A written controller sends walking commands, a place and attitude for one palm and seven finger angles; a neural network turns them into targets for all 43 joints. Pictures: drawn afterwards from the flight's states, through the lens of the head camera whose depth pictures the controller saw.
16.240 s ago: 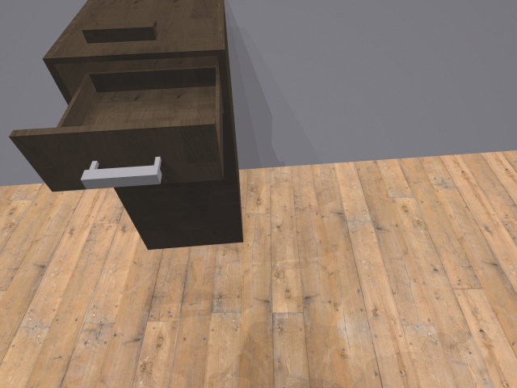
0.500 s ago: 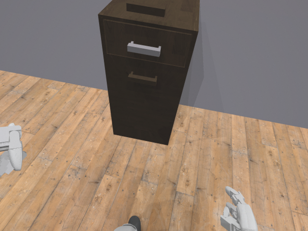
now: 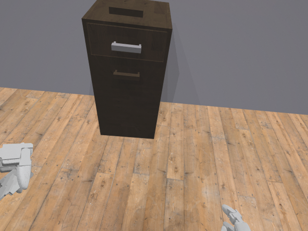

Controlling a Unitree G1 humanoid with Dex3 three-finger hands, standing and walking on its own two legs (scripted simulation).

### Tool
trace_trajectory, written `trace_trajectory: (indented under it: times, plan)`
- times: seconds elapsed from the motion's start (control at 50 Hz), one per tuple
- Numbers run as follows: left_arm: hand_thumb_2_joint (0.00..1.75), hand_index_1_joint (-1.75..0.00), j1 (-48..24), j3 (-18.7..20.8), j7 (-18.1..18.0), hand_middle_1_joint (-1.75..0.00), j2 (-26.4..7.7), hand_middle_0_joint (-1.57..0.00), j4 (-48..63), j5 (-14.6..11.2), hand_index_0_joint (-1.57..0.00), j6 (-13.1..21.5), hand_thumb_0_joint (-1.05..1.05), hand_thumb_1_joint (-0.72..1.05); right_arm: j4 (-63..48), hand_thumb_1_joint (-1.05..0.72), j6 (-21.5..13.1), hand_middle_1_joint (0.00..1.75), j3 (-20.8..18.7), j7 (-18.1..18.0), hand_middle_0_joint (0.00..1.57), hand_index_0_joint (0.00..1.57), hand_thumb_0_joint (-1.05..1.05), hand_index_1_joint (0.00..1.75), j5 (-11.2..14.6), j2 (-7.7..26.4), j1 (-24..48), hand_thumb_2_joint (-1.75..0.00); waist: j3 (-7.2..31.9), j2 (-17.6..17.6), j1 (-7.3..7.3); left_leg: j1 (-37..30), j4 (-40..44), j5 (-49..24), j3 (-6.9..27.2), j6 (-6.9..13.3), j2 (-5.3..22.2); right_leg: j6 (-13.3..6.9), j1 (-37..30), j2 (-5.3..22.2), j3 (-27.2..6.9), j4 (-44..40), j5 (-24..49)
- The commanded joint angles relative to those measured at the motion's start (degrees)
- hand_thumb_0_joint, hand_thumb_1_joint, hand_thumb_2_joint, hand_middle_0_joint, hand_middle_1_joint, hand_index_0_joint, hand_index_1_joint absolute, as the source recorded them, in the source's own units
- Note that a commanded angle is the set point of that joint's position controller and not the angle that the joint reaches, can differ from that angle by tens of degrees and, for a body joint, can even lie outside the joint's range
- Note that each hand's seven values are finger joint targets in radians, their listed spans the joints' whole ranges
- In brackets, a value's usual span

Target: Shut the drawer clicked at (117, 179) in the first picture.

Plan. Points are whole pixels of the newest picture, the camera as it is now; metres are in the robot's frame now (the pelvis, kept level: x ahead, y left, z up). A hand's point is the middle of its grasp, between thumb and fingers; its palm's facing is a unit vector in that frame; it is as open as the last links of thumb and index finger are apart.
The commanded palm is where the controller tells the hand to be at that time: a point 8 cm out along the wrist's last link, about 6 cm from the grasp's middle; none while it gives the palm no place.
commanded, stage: stop stepping back and stand still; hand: left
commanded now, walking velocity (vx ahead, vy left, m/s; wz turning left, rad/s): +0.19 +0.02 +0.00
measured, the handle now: (127, 46) +0.95 +0.17 +0.03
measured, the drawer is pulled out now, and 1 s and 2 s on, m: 0.00 0.00 0.00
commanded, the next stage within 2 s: let the arm hang, fingers relaxed in 0.58 s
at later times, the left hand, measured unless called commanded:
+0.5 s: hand out of the picture +0.13 +0.25 +0.18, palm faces +0.42 -0.77 -0.48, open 3.2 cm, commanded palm +0.07 +0.29 +0.18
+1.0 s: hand out of the picture +0.02 +0.20 -0.16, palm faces +0.08 -0.97 -0.24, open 3.2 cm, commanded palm none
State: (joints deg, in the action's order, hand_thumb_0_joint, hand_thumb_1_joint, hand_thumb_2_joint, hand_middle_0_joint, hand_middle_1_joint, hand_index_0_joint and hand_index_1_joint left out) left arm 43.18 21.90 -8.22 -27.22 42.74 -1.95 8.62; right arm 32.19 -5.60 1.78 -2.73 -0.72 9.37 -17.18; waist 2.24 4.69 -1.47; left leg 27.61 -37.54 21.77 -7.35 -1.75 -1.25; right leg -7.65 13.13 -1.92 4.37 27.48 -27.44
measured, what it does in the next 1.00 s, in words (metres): steps on the spot: left foot, then right foot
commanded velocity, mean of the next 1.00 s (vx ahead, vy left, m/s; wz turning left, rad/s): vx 0.05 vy -0.02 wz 0.00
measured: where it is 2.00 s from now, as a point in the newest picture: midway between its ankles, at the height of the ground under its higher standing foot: outside the picture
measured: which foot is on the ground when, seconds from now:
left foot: up 0.00-0.12, down 0.14-1.00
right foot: down 0.00-0.14, up 0.16-0.36, down 0.38-1.00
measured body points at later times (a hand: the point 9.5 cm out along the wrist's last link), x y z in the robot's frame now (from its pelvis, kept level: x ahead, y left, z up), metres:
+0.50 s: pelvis -0.05 +0.01 -0.01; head -0.06 +0.00 +0.44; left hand +0.10 +0.29 +0.20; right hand +0.08 -0.22 -0.12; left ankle -0.02 +0.14 -0.70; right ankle -0.03 -0.10 -0.74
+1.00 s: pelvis -0.06 +0.00 -0.01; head -0.05 +0.01 +0.44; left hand +0.01 +0.25 -0.14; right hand +0.02 -0.23 -0.15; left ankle -0.02 +0.14 -0.74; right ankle -0.03 -0.10 -0.74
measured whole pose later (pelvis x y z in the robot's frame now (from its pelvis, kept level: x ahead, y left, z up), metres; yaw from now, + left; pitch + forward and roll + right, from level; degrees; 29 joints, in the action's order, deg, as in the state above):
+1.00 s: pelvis -0.06 +0.00 -0.01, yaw +4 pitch -1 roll +0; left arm 15.2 1.3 -1.7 -11.9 -44.3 1.3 -2.3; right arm 51.3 1.6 0.9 0.3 -1.8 11.7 -13.3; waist -3.0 0.5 -0.8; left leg 19.0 -33.1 12.6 -0.1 -1.6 2.2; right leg -1.4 16.4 2.2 7.5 34.1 -16.3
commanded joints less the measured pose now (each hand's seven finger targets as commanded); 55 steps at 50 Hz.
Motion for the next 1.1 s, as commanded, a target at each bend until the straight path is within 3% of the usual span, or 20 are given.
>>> trace_trajectory:
  times: [0.0, 0.04, 0.08, 0.1, 0.12, 0.14, 0.2, 0.3, 0.32, 0.36, 0.4, 0.5, 0.56, 0.64, 0.66, 0.7, 0.8, 0.92, 1.0, 1.08]
  plan:
    - [0.90, -1.60, -18.23, 13.86, -0.70, -1.60, -14.83, -1.40, 9.94, -0.87, -1.40, 4.49, 0.00, 0.90, -4.29, -0.90, -1.57, 0.30, -3.32, -0.30, 0.20, 0.20, 0.00, 0.30, -0.71, 7.78, 9.22, -0.90, 0.01, 5.41, -2.63, -4.61, -32.93, 0.32, 11.87, 0.59, 9.58, -5.68, 25.57, 22.81, -18.73, -10.42, -3.74]
    - [0.90, -1.60, -22.49, 8.06, -1.08, -1.60, -7.59, -1.40, 3.91, 0.43, -1.40, 4.25, 0.00, 0.90, -4.91, -0.90, -1.71, 0.30, -4.04, -1.06, 0.20, 0.20, 0.00, 0.30, -0.83, 6.66, 9.09, -0.90, 1.16, 8.72, -2.41, -13.73, -17.61, 0.89, 3.00, 1.94, 5.64, 0.98, 30.46, 15.24, -8.42, -13.11, -29.39]
    - [0.90, -1.60, -17.23, 5.74, -1.53, -1.60, -3.80, -1.40, -0.52, 0.15, -1.40, 3.53, 0.00, 0.90, -2.37, -0.90, -3.21, 0.30, -4.05, -3.06, 0.20, 0.20, 0.00, 0.30, -0.07, 8.68, 9.92, -0.90, -1.42, -7.22, -1.06, -19.42, -0.31, 5.55, 3.33, 3.77, 4.55, 0.25, 27.70, 12.61, -9.69, -2.38, -24.32]
    - [0.90, -1.60, -18.16, 4.32, -1.49, -1.60, -3.41, -1.40, 2.96, 0.37, -1.40, 4.32, 0.00, 0.90, -3.02, -0.90, -3.88, 0.30, -3.75, -3.69, 0.20, 0.20, 0.00, 0.30, 0.06, 9.63, 9.25, -0.90, -3.42, -18.59, -1.50, -18.71, 11.54, 12.11, 9.03, 4.75, 6.00, 1.49, 25.74, 8.44, -5.64, 10.11, -17.30]
    - [0.90, -1.60, -18.15, 4.88, -1.78, -1.60, -3.33, -1.40, 6.18, 0.60, -1.40, 5.86, 0.00, 0.90, -3.49, -0.90, -4.52, 0.30, -3.52, -3.18, 0.20, 0.20, 0.00, 0.30, -0.23, 10.91, 8.28, -0.90, -3.36, -37.73, -0.77, -17.66, 23.95, 22.43, 29.21, 8.20, 16.46, 5.41, 28.36, 0.55, 0.75, 28.75, -11.04]
    - [0.90, -1.60, -19.49, 4.12, -1.74, -1.60, -3.60, -1.40, 8.77, 1.71, -1.40, 7.44, 0.00, 0.90, -4.35, -0.90, -5.08, 0.30, -3.06, -2.66, 0.20, 0.20, 0.00, 0.30, -0.42, 9.63, 7.67, -0.90, -7.88, -35.53, -1.79, -10.72, 29.61, 19.44, 41.10, 12.56, 23.89, 6.36, 29.41, 1.25, -2.21, 40.76, -6.77]
    - [0.90, -1.60, -10.65, 6.95, -0.98, -1.60, -5.41, -1.40, 6.64, 1.72, -1.40, 7.37, 0.00, 0.90, -4.50, -0.90, -5.06, 0.30, -4.07, -0.42, 0.20, 0.20, 0.00, 0.30, -0.15, 9.17, 8.43, -0.90, -4.02, -12.49, 0.85, 0.06, 26.19, 15.10, 29.30, 11.98, 20.38, 7.10, 15.05, 4.23, -4.18, 35.93, 2.34]
    - [0.90, -1.60, -6.25, 6.75, -1.89, -1.60, -4.42, -1.40, 3.63, 1.63, -1.40, 6.19, 0.00, 0.90, -6.00, -0.90, -2.49, 0.30, -4.09, -0.84, 0.20, 0.20, 0.00, 0.30, -0.47, 9.14, 10.16, -0.90, -1.51, -19.26, 1.82, 13.89, 18.84, 20.92, 10.77, 5.35, 12.07, 5.67, -12.66, -0.39, 4.03, 10.66, -2.64]
    - [0.90, -1.60, -6.30, 7.35, -1.98, -1.60, -4.90, -1.40, 1.65, 1.75, -1.40, 5.84, 0.00, 0.90, -5.70, -0.90, -1.67, 0.30, -4.23, -1.03, 0.20, 0.20, 0.00, 0.30, -0.23, 8.39, 10.13, -0.90, -2.09, -11.57, 2.14, 14.19, 7.01, 18.05, 6.88, 3.76, 8.12, 3.69, -11.46, 2.42, -1.51, 1.37, -5.17]
    - [0.90, -1.60, -9.76, 7.14, -1.68, -1.60, -5.95, -1.40, 1.18, 0.23, -1.40, 4.69, 0.00, 0.90, -5.92, -0.90, -1.38, 0.30, -4.68, -1.48, 0.20, 0.20, 0.00, 0.30, 1.08, 7.97, 10.89, -0.90, -4.76, 10.40, 1.39, 13.52, -26.23, 6.03, 6.65, 2.00, 1.50, -5.33, 1.80, 22.38, -35.53, -18.42, -7.70]
    - [0.90, -1.60, -15.26, 11.17, -1.85, -1.60, -10.00, -1.40, 3.49, 0.32, -1.40, 7.02, 0.00, 0.90, -2.69, -0.90, -2.97, 0.30, -3.86, -1.14, 0.20, 0.20, 0.00, 0.30, -0.32, 7.57, 7.30, -0.90, 3.93, 4.70, -1.19, 7.14, -24.91, -0.22, 8.25, 1.05, 5.36, -4.99, -1.46, 21.88, -25.60, -12.21, 13.74]
    - [0.90, -1.60, -10.87, 5.00, -1.81, -1.60, -2.40, -1.40, -0.40, 0.29, -1.40, 6.41, 0.00, 0.90, -2.27, -0.90, -3.98, 0.30, -3.29, -2.96, 0.20, 0.20, 0.00, 0.30, 0.06, 7.42, 9.33, -0.90, -0.88, -2.88, -0.33, -16.87, 9.35, -4.43, 4.00, 3.00, 3.96, 2.51, 12.01, 11.66, -7.75, -3.92, -0.57]
    - [0.90, -1.60, -12.17, 5.14, -1.92, -1.60, -2.99, -1.40, 1.57, 0.83, -1.40, 7.55, 0.00, 0.90, -3.87, -0.90, -4.75, 0.30, -3.73, -2.97, 0.20, 0.20, 0.00, 0.30, 0.60, 9.61, 9.63, -0.90, -1.38, -13.59, 1.20, -12.40, 19.19, -8.48, 20.38, 7.26, 14.70, 8.13, 7.26, 3.89, -2.67, 7.49, 9.97]
    - [0.90, -1.60, -13.00, 6.24, -1.50, -1.60, -4.27, -1.40, 2.47, 1.48, -1.40, 7.56, 0.00, 0.90, -3.85, -0.90, -4.98, 0.30, -3.56, -2.45, 0.20, 0.20, 0.00, 0.30, 0.65, 8.90, 10.28, -0.90, -2.74, -11.06, 1.08, -5.41, 18.66, -3.60, 13.11, 5.17, 10.43, 7.89, -1.02, 4.41, -3.32, 1.47, 12.30]
    - [0.90, -1.60, -16.88, -15.03, 7.11, -1.60, 6.15, -1.40, -46.52, 5.69, -1.40, -3.40, 0.00, 0.90, 8.93, -0.90, -4.56, 0.30, -7.19, 3.23, 0.20, 0.20, 0.00, 0.30, -0.32, 19.36, 11.15, -0.90, -3.61, -9.09, -0.10, -2.77, 5.47, -22.23, 10.41, 3.95, 7.78, 7.36, 3.60, 9.43, -4.68, 6.95, 32.73]
    - [0.90, -1.51, -14.88, -15.94, 8.29, -1.51, 7.86, -1.32, -49.56, 4.21, -1.32, -8.40, 0.00, 0.90, 7.00, -0.90, 0.15, 0.30, -5.74, 3.13, 0.20, 0.20, 0.00, 0.30, 0.84, 11.01, 6.68, -0.90, 3.14, -3.87, 0.27, -10.90, 2.23, -16.68, 7.31, 1.45, 6.60, 6.04, 6.22, 12.10, -7.55, 2.39, 29.31]
    - [0.90, -1.30, -24.80, -17.09, 8.36, -1.30, 5.18, -1.12, -63.46, 4.15, -1.12, -8.53, 0.00, 0.90, 7.72, -0.90, 4.22, 0.30, -4.29, 3.11, 0.20, 0.20, 0.00, 0.30, -0.74, 11.08, 6.02, -0.90, 1.53, 9.70, 0.24, -9.62, 1.91, -13.46, 9.10, 3.04, 4.16, 4.03, 6.02, 12.59, -6.40, -1.29, 20.65]
    - [0.90, -1.04, -27.39, -19.42, 7.45, -1.04, 6.27, -0.88, -81.78, 2.91, -0.88, -8.97, 0.00, 0.90, 13.62, -0.90, 5.54, 0.30, -2.80, 2.69, 0.20, 0.20, 0.00, 0.30, -0.99, 9.68, 7.03, -0.90, -1.35, -11.38, 1.50, -9.50, 12.12, -18.12, 11.33, 3.03, 6.66, 5.98, 0.49, 8.47, -4.57, -1.39, 16.57]
    - [0.90, -0.86, -26.65, -19.17, 7.20, -0.86, 7.23, -0.72, -89.31, 2.77, -0.72, -8.86, 0.00, 0.90, 17.37, -0.90, 6.50, 0.30, -2.95, 2.34, 0.20, 0.20, 0.00, 0.30, -1.01, 7.76, 4.38, -0.90, -0.88, -13.92, 1.33, -9.99, 13.48, -6.89, 10.38, 2.53, 5.72, 4.73, -0.35, 9.10, -5.36, -6.80, 7.70]
    - [0.90, -0.69, -27.72, -19.38, 7.35, -0.69, 7.11, -0.56, -94.39, 2.80, -0.56, -8.99, 0.00, 0.90, 21.16, -0.90, 7.15, 0.30, -3.43, 2.28, 0.20, 0.20, 0.00, 0.30, -0.90, 7.13, 0.12, -0.90, -2.70, -4.87, 0.74, -12.06, 13.49, -3.04, 9.70, 2.61, 5.42, 4.24, 3.41, 9.59, -5.16, -10.48, 0.47]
